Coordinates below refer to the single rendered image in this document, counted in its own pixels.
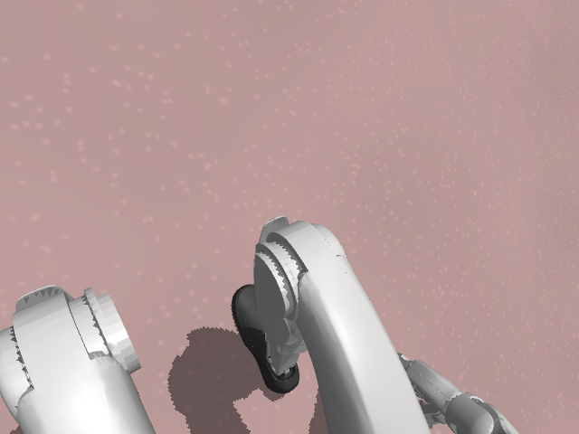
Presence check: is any right robot arm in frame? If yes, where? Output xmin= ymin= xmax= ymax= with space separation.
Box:
xmin=444 ymin=393 xmax=518 ymax=434

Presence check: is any right robot hand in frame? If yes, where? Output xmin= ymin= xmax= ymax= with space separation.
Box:
xmin=397 ymin=353 xmax=463 ymax=429

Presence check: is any right robot foot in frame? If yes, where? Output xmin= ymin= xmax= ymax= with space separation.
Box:
xmin=232 ymin=284 xmax=299 ymax=394

